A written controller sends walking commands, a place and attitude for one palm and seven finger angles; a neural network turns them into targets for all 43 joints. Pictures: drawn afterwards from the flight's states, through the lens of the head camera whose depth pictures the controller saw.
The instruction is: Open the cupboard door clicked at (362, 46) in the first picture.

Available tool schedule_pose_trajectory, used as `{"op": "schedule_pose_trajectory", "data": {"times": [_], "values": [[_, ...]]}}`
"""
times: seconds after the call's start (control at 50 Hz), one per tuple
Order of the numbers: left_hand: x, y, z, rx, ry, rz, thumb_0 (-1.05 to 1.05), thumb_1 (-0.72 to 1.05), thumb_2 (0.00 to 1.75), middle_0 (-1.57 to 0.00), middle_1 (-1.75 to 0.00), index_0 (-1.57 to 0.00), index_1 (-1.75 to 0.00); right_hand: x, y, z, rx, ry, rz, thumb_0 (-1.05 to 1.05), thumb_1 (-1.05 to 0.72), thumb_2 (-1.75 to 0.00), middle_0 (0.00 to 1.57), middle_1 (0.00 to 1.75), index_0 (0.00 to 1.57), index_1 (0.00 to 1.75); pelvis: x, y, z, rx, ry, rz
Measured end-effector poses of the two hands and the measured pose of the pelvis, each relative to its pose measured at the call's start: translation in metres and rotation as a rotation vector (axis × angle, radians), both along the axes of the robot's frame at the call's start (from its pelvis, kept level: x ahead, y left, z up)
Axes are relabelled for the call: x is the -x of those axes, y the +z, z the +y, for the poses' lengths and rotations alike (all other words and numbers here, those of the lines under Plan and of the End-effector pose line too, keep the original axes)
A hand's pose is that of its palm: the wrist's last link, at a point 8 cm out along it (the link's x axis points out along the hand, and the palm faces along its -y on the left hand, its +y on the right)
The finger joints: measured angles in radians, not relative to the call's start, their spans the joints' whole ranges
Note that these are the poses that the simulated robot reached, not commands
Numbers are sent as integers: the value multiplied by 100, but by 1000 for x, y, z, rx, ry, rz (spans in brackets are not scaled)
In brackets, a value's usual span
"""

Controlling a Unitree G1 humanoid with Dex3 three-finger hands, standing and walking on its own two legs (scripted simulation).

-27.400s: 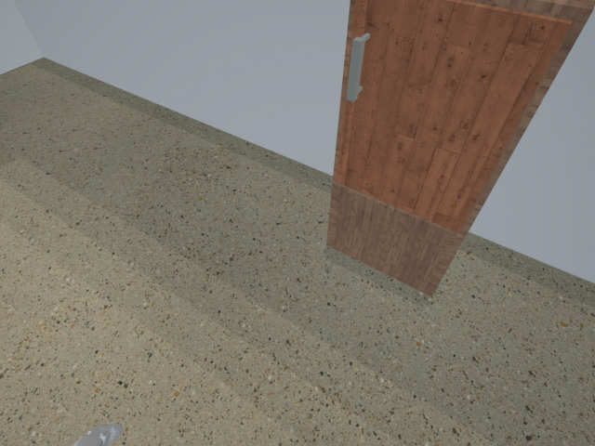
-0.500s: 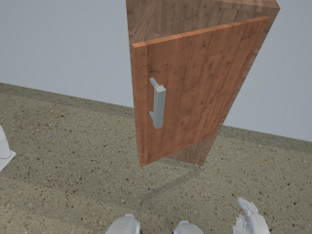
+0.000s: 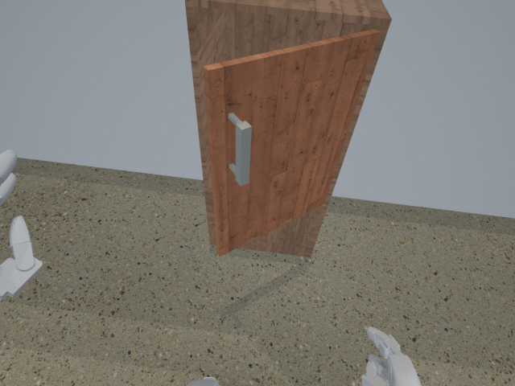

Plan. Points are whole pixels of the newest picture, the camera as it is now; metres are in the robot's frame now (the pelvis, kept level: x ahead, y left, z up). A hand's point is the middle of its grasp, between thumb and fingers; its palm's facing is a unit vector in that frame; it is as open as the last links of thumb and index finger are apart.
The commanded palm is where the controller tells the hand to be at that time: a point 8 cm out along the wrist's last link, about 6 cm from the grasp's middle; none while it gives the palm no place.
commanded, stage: stop stepping back and stand still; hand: left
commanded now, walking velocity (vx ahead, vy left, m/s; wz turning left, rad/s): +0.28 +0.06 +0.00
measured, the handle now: (237, 150) +0.55 +0.09 +0.06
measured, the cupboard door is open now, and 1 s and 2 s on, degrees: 39 39 39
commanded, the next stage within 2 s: let the arm hang, fingers relaxed in 0.52 s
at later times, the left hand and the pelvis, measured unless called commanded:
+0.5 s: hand (27, 301) +0.15 +0.24 +0.19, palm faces +0.45 -0.77 -0.45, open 7.4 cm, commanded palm +0.10 +0.28 +0.18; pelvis -0.05 -0.02 +0.01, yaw -3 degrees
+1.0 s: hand out of the picture -0.06 +0.21 -0.17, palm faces +0.08 -0.98 -0.19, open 6.9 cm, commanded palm none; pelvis -0.06 +0.03 +0.01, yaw +2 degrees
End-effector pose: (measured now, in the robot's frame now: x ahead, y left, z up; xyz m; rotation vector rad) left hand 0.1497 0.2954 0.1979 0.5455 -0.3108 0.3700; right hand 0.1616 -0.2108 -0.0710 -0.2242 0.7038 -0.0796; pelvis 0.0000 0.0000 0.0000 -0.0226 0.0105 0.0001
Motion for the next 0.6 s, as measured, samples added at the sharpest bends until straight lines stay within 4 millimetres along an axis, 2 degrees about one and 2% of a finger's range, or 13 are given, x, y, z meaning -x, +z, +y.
{"op": "schedule_pose_trajectory", "data": {"times": [0.06, 0.14, 0.2, 0.28, 0.36, 0.42, 0.52, 0.6], "values": [[0, -5, 8, 16, 7, -14, 1, 88, 89, -21, -30, -21, -31, 24, -1, -19, 49, -71, 16, 2, -90, -90, 21, 30, 21, 30, -1, -3, 4, 3, -15, -10], [-5, -14, 15, 61, 19, -18, 1, 88, 89, -21, -30, -21, -31, 52, 0, -37, 92, -150, 16, 2, -91, -90, 20, 30, 20, 30, 13, -4, 7, -22, -19, -32], [-1, -12, 5, 59, -5, 8, 1, 88, 89, -21, -30, -21, -30, 70, 7, -41, 86, -172, -5, 2, -91, -90, 20, 30, 20, 30, 25, 2, 3, -28, -30, -40], [16, -4, -15, -1, -49, 49, 2, 88, 89, -21, -30, -21, -30, 89, 8, -42, 53, -172, -10, 2, -91, -90, 20, 30, 20, 30, 37, 6, -7, -34, -37, -40], [38, 3, -27, -58, -50, 63, 1, 88, 89, -21, -30, -21, -30, 99, -5, -47, 30, -147, 33, 2, -91, -90, 20, 30, 20, 30, 50, 4, -14, -43, -47, -39], [45, 8, -24, -41, -10, 33, 1, 88, 89, -22, -30, -21, -31, 106, -10, -50, 18, -141, 67, 2, -91, -90, 20, 30, 20, 30, 51, 9, -17, -52, -55, -32], [39, 2, -19, 17, 55, 30, 1, 88, 89, -21, -30, -21, -31, 109, -10, -54, 15, -149, 73, 2, -91, -90, 20, 30, 20, 30, 51, 15, -17, -71, -41, -24], [34, -4, -21, 39, 42, 48, 1, 88, 89, -21, -30, -21, -30, 101, -6, -55, 32, -145, 53, 2, -91, -90, 20, 30, 20, 30, 49, 14, -13, -67, -39, -24]]}}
